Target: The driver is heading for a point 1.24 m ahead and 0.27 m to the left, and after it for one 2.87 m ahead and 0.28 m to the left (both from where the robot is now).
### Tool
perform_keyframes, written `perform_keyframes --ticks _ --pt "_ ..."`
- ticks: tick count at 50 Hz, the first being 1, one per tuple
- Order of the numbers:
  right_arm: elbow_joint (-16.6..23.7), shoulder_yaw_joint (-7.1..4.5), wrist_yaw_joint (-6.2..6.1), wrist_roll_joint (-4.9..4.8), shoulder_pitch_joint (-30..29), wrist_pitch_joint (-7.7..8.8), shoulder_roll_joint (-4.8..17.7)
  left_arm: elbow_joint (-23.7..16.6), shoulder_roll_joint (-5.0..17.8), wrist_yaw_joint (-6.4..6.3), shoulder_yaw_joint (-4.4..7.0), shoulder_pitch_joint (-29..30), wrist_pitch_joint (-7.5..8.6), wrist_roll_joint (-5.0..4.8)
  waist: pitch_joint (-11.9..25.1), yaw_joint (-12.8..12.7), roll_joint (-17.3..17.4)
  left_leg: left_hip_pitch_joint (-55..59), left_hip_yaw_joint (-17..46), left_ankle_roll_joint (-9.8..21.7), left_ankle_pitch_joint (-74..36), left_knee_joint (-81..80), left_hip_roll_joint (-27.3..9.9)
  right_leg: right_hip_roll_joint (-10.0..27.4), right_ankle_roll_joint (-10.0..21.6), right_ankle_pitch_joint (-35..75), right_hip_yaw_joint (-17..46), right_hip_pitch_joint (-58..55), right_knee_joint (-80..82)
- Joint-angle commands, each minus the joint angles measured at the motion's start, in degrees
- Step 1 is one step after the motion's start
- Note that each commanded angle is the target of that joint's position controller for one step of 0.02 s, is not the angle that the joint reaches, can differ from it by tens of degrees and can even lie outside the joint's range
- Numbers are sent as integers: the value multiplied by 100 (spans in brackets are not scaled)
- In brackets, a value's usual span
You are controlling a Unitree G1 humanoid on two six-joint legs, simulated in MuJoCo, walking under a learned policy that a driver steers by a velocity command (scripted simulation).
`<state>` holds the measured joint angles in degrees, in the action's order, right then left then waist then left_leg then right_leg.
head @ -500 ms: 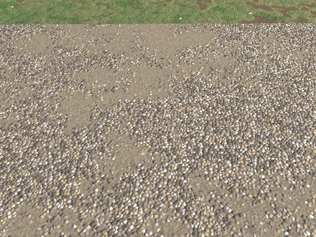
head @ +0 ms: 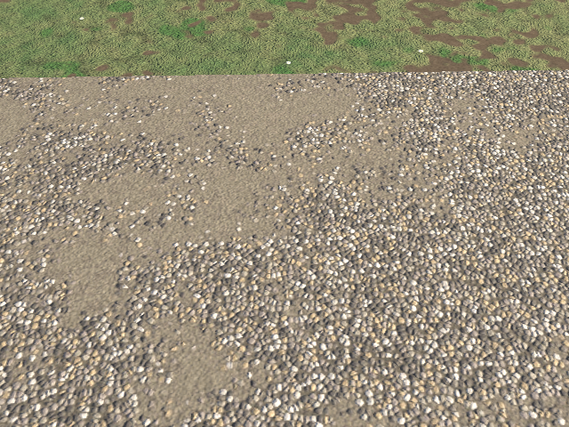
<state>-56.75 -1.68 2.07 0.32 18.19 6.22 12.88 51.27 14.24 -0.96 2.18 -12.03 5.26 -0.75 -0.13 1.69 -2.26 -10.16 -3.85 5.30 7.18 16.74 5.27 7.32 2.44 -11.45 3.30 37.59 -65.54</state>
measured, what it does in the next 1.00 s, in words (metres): walks ahead: right foot, then left foot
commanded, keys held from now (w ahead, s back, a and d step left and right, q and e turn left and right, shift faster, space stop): w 0.56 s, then w+q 0.44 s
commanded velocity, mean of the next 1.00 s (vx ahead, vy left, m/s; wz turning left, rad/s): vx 0.50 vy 0.00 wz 0.14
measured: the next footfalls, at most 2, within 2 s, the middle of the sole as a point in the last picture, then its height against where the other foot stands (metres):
right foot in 0.30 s outside the picture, level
left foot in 0.88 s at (254, 377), level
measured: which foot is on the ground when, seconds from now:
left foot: down 0.00-0.32, up 0.34-0.86, down 0.88-1.00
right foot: up 0.00-0.28, down 0.30-0.90, up 0.92-1.00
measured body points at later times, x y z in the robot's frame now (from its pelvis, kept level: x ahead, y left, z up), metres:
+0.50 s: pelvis +0.28 -0.08 +0.00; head +0.29 -0.10 +0.45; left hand +0.33 +0.18 -0.12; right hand +0.36 -0.35 -0.14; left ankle +0.27 +0.08 -0.65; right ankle +0.30 -0.16 -0.74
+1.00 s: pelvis +0.55 +0.00 -0.02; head +0.58 +0.01 +0.43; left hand +0.56 +0.27 -0.15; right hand +0.73 -0.24 -0.13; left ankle +0.61 +0.07 -0.74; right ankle +0.44 -0.17 -0.64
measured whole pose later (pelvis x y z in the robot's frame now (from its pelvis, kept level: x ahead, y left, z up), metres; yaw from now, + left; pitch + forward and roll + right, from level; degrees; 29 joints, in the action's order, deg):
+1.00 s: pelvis +0.55 +0.00 -0.02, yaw +12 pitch +2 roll +0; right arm -47.1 -4.1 2.3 -0.8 9.5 4.2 15.1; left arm 52.0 14.6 -0.1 2.4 -14.5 7.2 -0.9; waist -2.5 0.0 -0.4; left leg -23.4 -1.3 5.8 9.0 30.5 4.9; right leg 1.8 1.2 -22.4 1.2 20.6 -70.4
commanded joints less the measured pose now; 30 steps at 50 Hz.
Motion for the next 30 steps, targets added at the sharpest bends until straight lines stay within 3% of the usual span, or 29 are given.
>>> perform_keyframes --ticks 1,6,9,11,13,14,15,16,17,18,19,20,21,22,24,28,30 --pt "305 -116 -113 -3 -219 103 748 -237 269 -43 82 -212 -24 73 -318 -270 452 -588 1216 978 -343 -1202 -1604 247 -163 885 11 171 759" --pt "177 -150 -211 -111 351 11 939 -529 167 56 35 896 51 5 -329 134 458 79 922 706 -413 -1086 -1546 -57 -227 1778 -248 -8 2665" --pt "53 -167 -216 -148 626 -61 963 -702 196 163 12 1352 76 -46 -451 286 507 629 969 678 -316 -848 -1751 -151 -189 1512 -265 25 3187" --pt "10 -193 -229 -151 675 -119 989 -805 274 240 23 1463 120 -55 -470 254 541 988 1051 617 -375 -604 -1932 -203 -52 1091 -256 -24 3442" --pt "23 -228 -239 -155 551 -180 1074 -777 430 281 84 1138 170 -53 -302 6 649 1140 1078 509 -1013 -181 -2006 -361 117 670 -376 -612 3670" --pt "59 -217 -240 -141 415 -210 1065 -630 591 273 180 591 187 -41 4 -321 653 1081 905 392 -1973 469 -1824 -554 241 582 -539 -1391 3803" --pt "119 -147 -236 -79 365 -226 884 -313 920 236 343 -475 200 -35 678 -755 505 616 608 221 -2408 1753 -1463 -498 454 683 -432 -2829 3744" --pt "270 9 -214 -10 714 -156 428 -136 1528 203 491 -1465 189 76 1657 -861 -478 -1286 156 -141 -898 4014 -809 910 1133 490 1485 -5088 3749" --pt "217 127 -178 -91 1021 -3 64 -43 1486 233 476 -1725 150 49 2202 -762 -1596 -2879 563 -302 2326 5467 -115 1664 1687 -296 3760 -6118 4681" --pt "276 -40 -153 -225 622 114 759 -100 1011 241 325 -1419 166 31 1671 -788 -1008 -3432 1127 -164 2235 6062 -494 1486 1426 -526 3481 -5681 4834" --pt "452 -89 -148 -298 111 162 947 -236 780 231 245 -872 158 31 1032 -649 -655 -3538 961 -74 1724 6017 -809 1302 1207 -104 2563 -4885 4882" --pt "491 -99 -180 -229 -132 149 885 -314 638 257 188 -402 156 62 640 -459 -148 -3281 836 -97 1222 5677 -1066 1059 1112 453 1919 -4052 5082" --pt "496 -142 -209 -148 -175 81 828 -343 472 278 140 -169 172 87 426 -282 -110 -2986 839 -116 924 5296 -1251 834 1025 768 1475 -3523 5271" --pt "475 -142 -211 -132 -69 -7 696 -302 381 303 114 -108 175 111 325 -145 -192 -2676 830 -143 746 5090 -1333 672 981 903 1183 -3175 5449" --pt "432 -135 -224 -127 61 -131 497 -158 446 301 136 -282 199 100 190 -34 -183 -2553 735 -222 558 4833 -1342 545 1051 1364 798 -2898 5653" --pt "713 -173 -240 -59 -721 -174 499 41 644 176 190 -670 154 96 -90 -148 -48 -3234 693 -400 -351 3757 -1373 524 1061 1848 421 -3094 5833" --pt "781 -157 -200 -97 -1013 -165 422 80 684 116 195 -729 120 104 -137 -227 -112 -3210 648 -401 -919 3105 -1314 439 930 1704 83 -3178 5902"
Velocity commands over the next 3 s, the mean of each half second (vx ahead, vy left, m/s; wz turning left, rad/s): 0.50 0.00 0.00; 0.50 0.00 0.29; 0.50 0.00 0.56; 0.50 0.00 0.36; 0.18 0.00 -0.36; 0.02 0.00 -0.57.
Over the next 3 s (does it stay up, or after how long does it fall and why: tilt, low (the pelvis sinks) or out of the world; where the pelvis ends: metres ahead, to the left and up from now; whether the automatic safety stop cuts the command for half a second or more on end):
stays up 1.17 0.36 0.00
